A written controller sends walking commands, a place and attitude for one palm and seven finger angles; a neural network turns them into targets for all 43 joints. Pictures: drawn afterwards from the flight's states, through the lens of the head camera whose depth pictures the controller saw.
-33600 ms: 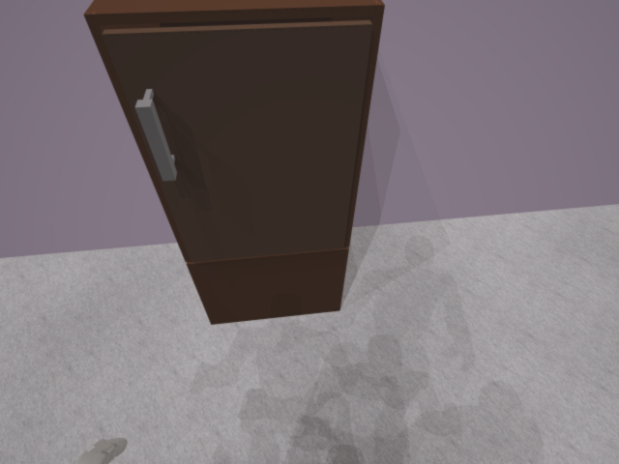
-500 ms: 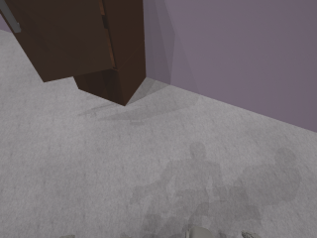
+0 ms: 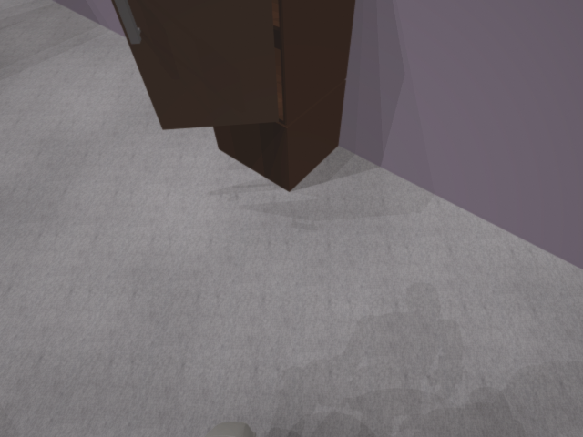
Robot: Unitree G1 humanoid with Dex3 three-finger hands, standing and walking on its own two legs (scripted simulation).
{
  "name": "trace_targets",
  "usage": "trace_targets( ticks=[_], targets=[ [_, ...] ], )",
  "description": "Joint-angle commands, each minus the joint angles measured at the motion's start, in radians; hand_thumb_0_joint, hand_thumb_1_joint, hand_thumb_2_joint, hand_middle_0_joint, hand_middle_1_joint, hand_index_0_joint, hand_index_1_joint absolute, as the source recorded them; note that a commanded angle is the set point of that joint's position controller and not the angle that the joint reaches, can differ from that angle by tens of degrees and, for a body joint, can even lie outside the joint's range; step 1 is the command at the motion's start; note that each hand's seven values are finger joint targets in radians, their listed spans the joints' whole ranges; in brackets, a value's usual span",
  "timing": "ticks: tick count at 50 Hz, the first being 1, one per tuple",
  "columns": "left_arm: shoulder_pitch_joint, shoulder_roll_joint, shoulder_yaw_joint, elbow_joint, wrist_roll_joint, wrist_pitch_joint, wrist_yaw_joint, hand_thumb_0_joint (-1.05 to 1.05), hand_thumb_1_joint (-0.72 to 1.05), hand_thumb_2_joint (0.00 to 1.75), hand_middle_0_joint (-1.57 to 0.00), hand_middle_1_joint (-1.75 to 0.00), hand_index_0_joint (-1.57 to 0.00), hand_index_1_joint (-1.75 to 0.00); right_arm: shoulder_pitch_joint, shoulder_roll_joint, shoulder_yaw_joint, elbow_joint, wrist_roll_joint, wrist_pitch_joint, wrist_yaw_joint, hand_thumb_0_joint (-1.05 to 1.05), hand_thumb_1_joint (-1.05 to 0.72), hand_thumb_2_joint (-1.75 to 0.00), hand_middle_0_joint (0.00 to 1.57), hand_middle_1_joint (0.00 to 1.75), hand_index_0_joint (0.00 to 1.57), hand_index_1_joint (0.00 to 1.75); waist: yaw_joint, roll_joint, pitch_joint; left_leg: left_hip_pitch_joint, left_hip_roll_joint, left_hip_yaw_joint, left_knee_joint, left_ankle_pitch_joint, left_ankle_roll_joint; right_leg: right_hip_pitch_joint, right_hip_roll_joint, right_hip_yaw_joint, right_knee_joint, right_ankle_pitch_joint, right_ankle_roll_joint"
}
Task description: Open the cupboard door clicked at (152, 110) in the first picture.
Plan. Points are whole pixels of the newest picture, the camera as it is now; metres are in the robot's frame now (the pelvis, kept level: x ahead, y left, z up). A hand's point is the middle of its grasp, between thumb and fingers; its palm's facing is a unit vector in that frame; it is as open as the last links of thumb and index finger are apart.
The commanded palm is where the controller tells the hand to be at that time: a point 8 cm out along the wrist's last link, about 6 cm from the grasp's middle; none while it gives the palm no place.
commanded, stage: take the last steps up to it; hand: left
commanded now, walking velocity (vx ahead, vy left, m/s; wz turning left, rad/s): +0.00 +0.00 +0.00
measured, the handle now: (126, 7) +1.06 +0.51 +0.06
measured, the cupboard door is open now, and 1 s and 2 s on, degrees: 44 44 44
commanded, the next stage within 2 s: come to a stop and stand still in 1.62 s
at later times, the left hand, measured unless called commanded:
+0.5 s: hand out of the picture +0.13 +0.21 -0.16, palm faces +0.07 -0.97 -0.24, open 7.4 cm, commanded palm none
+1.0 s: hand out of the picture +0.11 +0.25 -0.19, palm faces +0.24 -0.96 -0.13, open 7.4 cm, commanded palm none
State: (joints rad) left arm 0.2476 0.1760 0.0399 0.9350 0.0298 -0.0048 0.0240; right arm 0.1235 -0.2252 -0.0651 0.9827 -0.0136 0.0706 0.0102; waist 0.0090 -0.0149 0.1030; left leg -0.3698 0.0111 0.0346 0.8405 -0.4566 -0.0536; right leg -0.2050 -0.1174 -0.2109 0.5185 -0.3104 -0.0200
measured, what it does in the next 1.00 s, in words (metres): walks ahead: left foot, then right foot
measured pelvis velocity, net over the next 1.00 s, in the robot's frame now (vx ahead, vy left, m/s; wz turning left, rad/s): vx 0.23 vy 0.11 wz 0.15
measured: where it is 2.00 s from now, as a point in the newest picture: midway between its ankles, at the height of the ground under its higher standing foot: (262, 326)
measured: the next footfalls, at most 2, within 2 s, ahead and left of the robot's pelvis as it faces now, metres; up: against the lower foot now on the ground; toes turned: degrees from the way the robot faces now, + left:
left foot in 0.10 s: +0.03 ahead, +0.13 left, +0.00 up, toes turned +6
right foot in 0.48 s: +0.14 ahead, -0.09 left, +0.00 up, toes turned -3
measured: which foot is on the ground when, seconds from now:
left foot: up 0.00-0.08, down 0.10-0.48, up 0.50-0.92, down 0.94-1.00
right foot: down 0.00-0.10, up 0.12-0.46, down 0.48-0.96, up 0.98-1.00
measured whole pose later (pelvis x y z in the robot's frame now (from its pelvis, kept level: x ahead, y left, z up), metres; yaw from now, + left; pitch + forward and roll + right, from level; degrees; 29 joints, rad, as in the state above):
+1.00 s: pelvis +0.23 +0.11 -0.02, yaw +8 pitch +0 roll +0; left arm 0.41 0.13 0.04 1.16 0.02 -0.02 0.00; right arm 0.12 -0.17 -0.05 1.00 -0.03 -0.06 0.01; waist 0.04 -0.04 0.09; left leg -0.41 0.03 0.15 0.63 -0.22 0.06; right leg -0.16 -0.16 -0.10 0.84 -0.52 0.03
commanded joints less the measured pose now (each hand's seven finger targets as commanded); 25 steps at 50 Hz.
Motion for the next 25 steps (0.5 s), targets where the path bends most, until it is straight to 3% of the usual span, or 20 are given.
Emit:
trace_targets(
  ticks=[1, 2, 3, 4, 5, 6, 8, 10, 12, 15, 19, 21, 22, 23, 24, 25],
  targets=[
    [0.070, 0.205, 0.060, -0.011, -0.003, -0.015, 0.008, 0.00, 0.90, 0.90, -0.20, -0.30, -0.20, -0.30, -0.003, -0.024, 0.008, -0.063, 0.005, -0.042, -0.003, 0.00, -0.90, -0.90, 0.20, 0.30, 0.20, 0.30, 0.015, -0.178, -0.150, 0.067, -0.025, 0.053, -0.260, 0.100, 0.016, 0.159, -0.210, 0.161, -0.046, 0.657, -0.077],
    [0.052, 0.204, 0.059, -0.010, -0.010, -0.014, 0.005, 0.00, 0.90, 0.90, -0.20, -0.30, -0.20, -0.30, 0.029, -0.036, 0.008, -0.053, 0.003, -0.047, -0.003, 0.00, -0.90, -0.90, 0.20, 0.30, 0.20, 0.30, -0.004, -0.166, -0.152, 0.150, -0.029, 0.063, -0.345, 0.183, 0.024, 0.108, -0.200, 0.139, -0.032, 0.561, -0.047],
    [0.031, 0.193, 0.058, -0.012, -0.018, -0.011, 0.001, 0.00, 0.90, 0.90, -0.20, -0.30, -0.20, -0.30, 0.065, -0.065, 0.001, -0.040, -0.001, -0.054, -0.003, 0.00, -0.90, -0.90, 0.20, 0.30, 0.20, 0.30, -0.027, -0.110, -0.154, 0.257, 0.001, 0.047, -0.431, 0.265, 0.041, 0.018, -0.184, 0.116, 0.012, 0.415, -0.010],
    [0.023, 0.157, 0.053, -0.031, -0.022, -0.006, -0.007, 0.00, 0.90, 0.90, -0.20, -0.30, -0.20, -0.30, 0.103, -0.140, -0.013, -0.036, -0.010, -0.062, -0.007, 0.00, -0.90, -0.90, 0.20, 0.30, 0.20, 0.30, -0.050, 0.088, -0.180, 0.370, 0.144, -0.141, -0.475, 0.317, 0.111, -0.143, -0.098, 0.053, 0.144, 0.141, 0.038],
    [-0.012, 0.106, 0.036, -0.061, -0.020, -0.003, -0.016, 0.00, 0.90, 0.90, -0.20, -0.30, -0.20, -0.30, 0.156, -0.214, -0.034, -0.031, -0.019, -0.057, -0.010, 0.00, -0.90, -0.90, 0.20, 0.30, 0.20, 0.30, -0.078, 0.310, -0.168, 0.430, 0.329, -0.377, -0.529, 0.386, 0.226, -0.330, 0.011, 0.027, 0.356, -0.300, 0.072],
    [-0.086, 0.110, 0.034, -0.087, -0.011, 0.006, -0.014, 0.00, 0.90, 0.90, -0.20, -0.30, -0.20, -0.30, 0.190, -0.229, -0.035, -0.018, -0.022, -0.048, -0.018, 0.00, -0.90, -0.90, 0.20, 0.30, 0.20, 0.30, -0.104, 0.265, -0.119, 0.353, 0.377, -0.400, -0.576, 0.247, 0.303, -0.377, 0.018, 0.108, 0.493, -0.349, 0.051],
    [-0.126, 0.117, 0.043, -0.063, 0.001, 0.011, -0.027, 0.00, 0.90, 0.90, -0.20, -0.30, -0.20, -0.30, 0.153, -0.164, -0.017, -0.025, -0.018, -0.062, -0.031, 0.00, -0.90, -0.90, 0.20, 0.30, 0.20, 0.30, -0.075, 0.289, -0.052, 0.285, 0.289, -0.356, -0.621, 0.111, 0.273, -0.452, -0.002, 0.170, 0.599, -0.210, 0.044],
    [-0.074, 0.117, 0.041, -0.030, 0.001, 0.002, -0.042, 0.00, 0.90, 0.90, -0.20, -0.30, -0.20, -0.30, 0.123, -0.129, -0.002, -0.036, -0.012, -0.084, -0.033, 0.00, -0.90, -0.90, 0.20, 0.30, 0.20, 0.30, -0.032, 0.199, -0.065, 0.282, 0.243, -0.286, -0.620, 0.179, 0.242, -0.430, -0.004, 0.179, 0.625, -0.102, 0.042],
    [-0.049, 0.097, 0.037, -0.008, -0.002, 0.000, -0.046, 0.00, 0.90, 0.90, -0.20, -0.30, -0.20, -0.30, 0.144, -0.121, 0.000, -0.031, -0.010, -0.099, -0.033, 0.00, -0.90, -0.90, 0.20, 0.30, 0.20, 0.30, -0.019, 0.119, -0.077, 0.294, 0.218, -0.235, -0.617, 0.279, 0.244, -0.407, 0.004, 0.163, 0.588, -0.062, 0.050],
    [-0.077, 0.082, 0.030, -0.015, -0.003, -0.005, -0.046, 0.00, 0.90, 0.90, -0.20, -0.30, -0.20, -0.30, 0.181, -0.116, 0.000, -0.010, -0.010, -0.108, -0.031, 0.00, -0.90, -0.90, 0.20, 0.30, 0.20, 0.30, -0.022, 0.113, -0.055, 0.277, 0.208, -0.198, -0.629, 0.295, 0.255, -0.363, 0.003, 0.143, 0.451, -0.050, 0.056],
    [-0.108, 0.059, 0.021, -0.029, -0.004, -0.012, -0.048, 0.00, 0.90, 0.90, -0.20, -0.30, -0.20, -0.30, 0.209, -0.117, -0.003, 0.015, -0.015, -0.104, -0.025, 0.00, -0.90, -0.90, 0.20, 0.30, 0.20, 0.30, -0.027, 0.118, -0.036, 0.214, 0.199, -0.187, -0.610, 0.232, 0.253, -0.220, 0.035, 0.102, 0.211, -0.064, 0.058],
    [-0.048, 0.067, 0.026, -0.007, -0.003, -0.019, -0.049, 0.00, 0.90, 0.90, -0.20, -0.30, -0.20, -0.30, 0.195, -0.111, -0.002, 0.023, -0.014, -0.102, -0.023, 0.00, -0.90, -0.90, 0.20, 0.30, 0.20, 0.30, 0.009, 0.110, -0.041, 0.138, 0.180, -0.167, -0.558, 0.171, 0.232, -0.074, 0.060, 0.085, 0.109, -0.004, 0.057],
    [0.018, 0.077, 0.033, 0.016, -0.002, -0.024, -0.047, 0.00, 0.90, 0.90, -0.20, -0.30, -0.20, -0.30, 0.181, -0.105, 0.000, 0.022, -0.010, -0.101, -0.022, 0.00, -0.90, -0.90, 0.20, 0.30, 0.20, 0.30, 0.043, 0.067, -0.055, 0.063, 0.141, -0.144, -0.488, 0.117, 0.201, 0.062, 0.066, 0.083, 0.023, 0.043, 0.053],
    [0.114, 0.118, 0.047, 0.047, 0.001, -0.033, -0.040, 0.00, 0.90, 0.90, -0.20, -0.30, -0.20, -0.30, 0.167, -0.081, 0.005, 0.018, -0.003, -0.105, -0.019, 0.00, -0.90, -0.90, 0.20, 0.30, 0.20, 0.30, 0.088, -0.024, -0.076, -0.059, 0.068, -0.084, -0.348, 0.053, 0.157, 0.237, 0.014, 0.162, -0.062, 0.004, 0.035],
    [0.228, 0.209, 0.065, 0.077, 0.008, -0.046, -0.031, 0.00, 0.90, 0.90, -0.20, -0.30, -0.20, -0.30, 0.176, -0.028, 0.012, 0.000, 0.007, -0.110, -0.012, 0.00, -0.90, -0.90, 0.20, 0.30, 0.20, 0.30, 0.126, -0.262, -0.115, -0.243, -0.046, 0.024, -0.058, -0.047, 0.100, 0.394, -0.231, 0.488, -0.206, -0.157, -0.047],
    [0.265, 0.263, 0.074, 0.082, -0.003, -0.039, -0.021, 0.00, 0.90, 0.90, -0.20, -0.30, -0.20, -0.30, 0.148, -0.050, 0.004, -0.030, -0.003, -0.100, -0.006, 0.00, -0.90, -0.90, 0.20, 0.30, 0.20, 0.30, 0.131, -0.349, -0.104, -0.320, -0.046, -0.009, 0.186, -0.160, 0.083, 0.343, -0.409, 0.740, -0.364, -0.287, -0.130]
  ],
)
